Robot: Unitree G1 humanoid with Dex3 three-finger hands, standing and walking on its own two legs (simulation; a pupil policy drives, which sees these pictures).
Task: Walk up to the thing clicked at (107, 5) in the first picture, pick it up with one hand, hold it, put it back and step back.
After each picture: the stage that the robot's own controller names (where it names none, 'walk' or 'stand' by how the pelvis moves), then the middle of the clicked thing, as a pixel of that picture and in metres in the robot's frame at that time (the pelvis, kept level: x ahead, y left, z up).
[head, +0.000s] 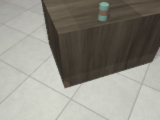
stand; (103, 11) +1.08 -0.16 -0.08
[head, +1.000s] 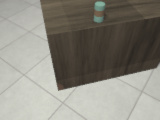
rise first; (99, 12) +0.98 -0.09 -0.05
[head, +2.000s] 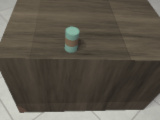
rise first; (71, 40) +0.65 +0.07 -0.04
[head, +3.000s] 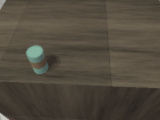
rise first; (38, 60) +0.50 +0.20 -0.05
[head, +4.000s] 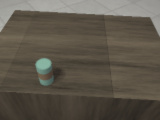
stand; (45, 72) +0.50 +0.17 -0.08
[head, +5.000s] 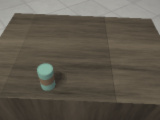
stand; (46, 77) +0.47 +0.16 -0.08
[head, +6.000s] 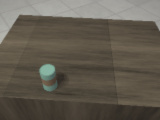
stand; (48, 78) +0.48 +0.15 -0.08
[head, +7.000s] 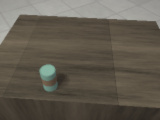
stand; (49, 78) +0.47 +0.15 -0.08
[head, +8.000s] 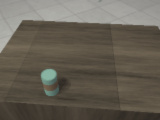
rise first; (50, 82) +0.46 +0.16 -0.08
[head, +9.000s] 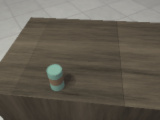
go down; (56, 77) +0.48 +0.15 -0.08
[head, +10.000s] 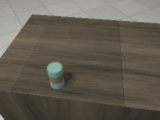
go down; (56, 75) +0.49 +0.14 -0.07
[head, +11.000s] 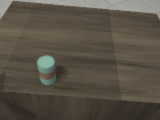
go down; (47, 70) +0.47 +0.13 -0.04
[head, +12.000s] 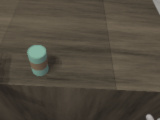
close in; (38, 61) +0.49 +0.14 -0.03
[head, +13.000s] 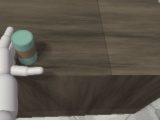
close; (25, 48) +0.50 +0.15 +0.01
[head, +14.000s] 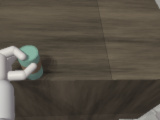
lift; (31, 63) +0.45 +0.14 +0.00
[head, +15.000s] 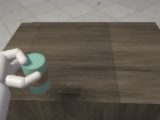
lift; (36, 74) +0.35 +0.14 +0.14
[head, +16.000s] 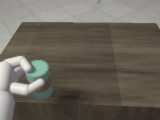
hold; (39, 80) +0.34 +0.14 +0.11
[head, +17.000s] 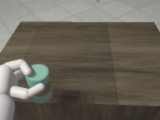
hold; (39, 84) +0.33 +0.14 +0.10
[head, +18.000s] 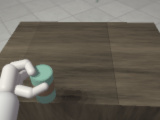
crouch; (43, 84) +0.34 +0.13 +0.09
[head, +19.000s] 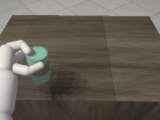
crouch; (39, 65) +0.41 +0.14 +0.09
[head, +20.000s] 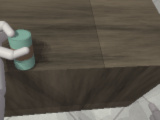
lower; (22, 50) +0.48 +0.13 +0.02
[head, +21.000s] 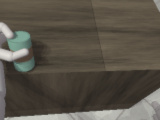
lower; (22, 52) +0.47 +0.14 +0.02
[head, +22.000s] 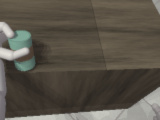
lower; (22, 51) +0.47 +0.14 +0.03
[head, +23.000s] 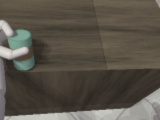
lower; (22, 50) +0.47 +0.14 +0.03
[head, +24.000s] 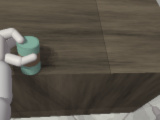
loosen; (29, 56) +0.46 +0.13 +0.02
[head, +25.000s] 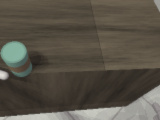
withdraw; (18, 60) +0.43 +0.14 +0.02
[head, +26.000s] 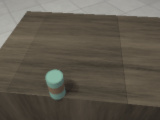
sink last; (56, 85) +0.41 +0.13 -0.03
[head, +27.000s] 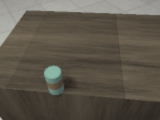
stand; (54, 80) +0.43 +0.14 -0.03
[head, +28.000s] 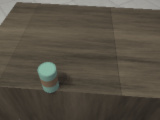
stand; (49, 78) +0.42 +0.14 -0.02
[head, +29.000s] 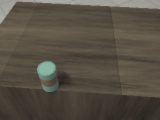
stand; (48, 77) +0.43 +0.14 -0.01
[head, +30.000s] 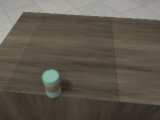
stand; (52, 84) +0.43 +0.14 -0.07
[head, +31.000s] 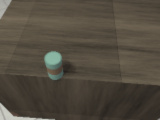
walk; (54, 66) +0.47 +0.11 -0.06
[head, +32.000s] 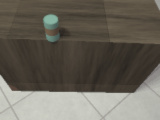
walk; (51, 28) +0.66 +0.15 -0.06
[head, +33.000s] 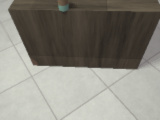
walk; (62, 0) +1.01 +0.16 -0.06
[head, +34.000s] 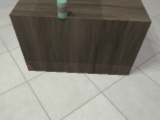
stand; (62, 8) +1.05 +0.14 -0.07
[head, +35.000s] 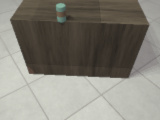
stand; (61, 13) +1.06 +0.14 -0.08
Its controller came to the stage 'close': yes
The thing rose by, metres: 0.18
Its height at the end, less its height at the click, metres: +0.00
